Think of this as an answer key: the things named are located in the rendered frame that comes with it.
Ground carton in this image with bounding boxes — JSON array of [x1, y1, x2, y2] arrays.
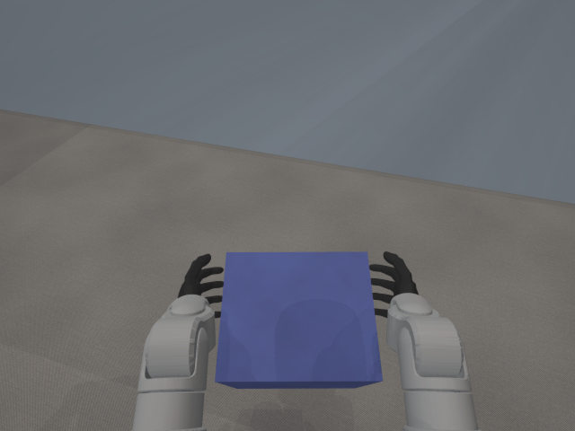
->
[[215, 251, 383, 389]]

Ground left robot hand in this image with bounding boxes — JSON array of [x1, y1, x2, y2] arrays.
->
[[178, 254, 224, 318]]

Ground right robot hand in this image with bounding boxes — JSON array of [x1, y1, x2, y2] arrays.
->
[[369, 251, 419, 318]]

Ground right robot forearm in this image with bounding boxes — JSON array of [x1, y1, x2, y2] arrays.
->
[[386, 293, 482, 431]]

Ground left robot forearm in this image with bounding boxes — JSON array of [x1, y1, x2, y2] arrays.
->
[[131, 295, 216, 431]]

